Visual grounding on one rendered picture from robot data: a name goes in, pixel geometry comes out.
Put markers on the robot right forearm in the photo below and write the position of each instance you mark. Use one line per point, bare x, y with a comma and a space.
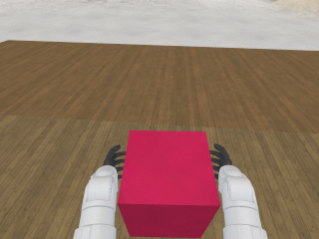
239, 205

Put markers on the robot right hand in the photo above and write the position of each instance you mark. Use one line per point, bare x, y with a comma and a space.
223, 158

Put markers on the robot left hand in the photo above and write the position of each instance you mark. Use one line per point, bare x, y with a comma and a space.
112, 155

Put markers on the robot left forearm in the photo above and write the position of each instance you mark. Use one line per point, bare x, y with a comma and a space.
99, 205

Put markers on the carton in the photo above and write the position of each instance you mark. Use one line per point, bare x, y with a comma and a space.
168, 187

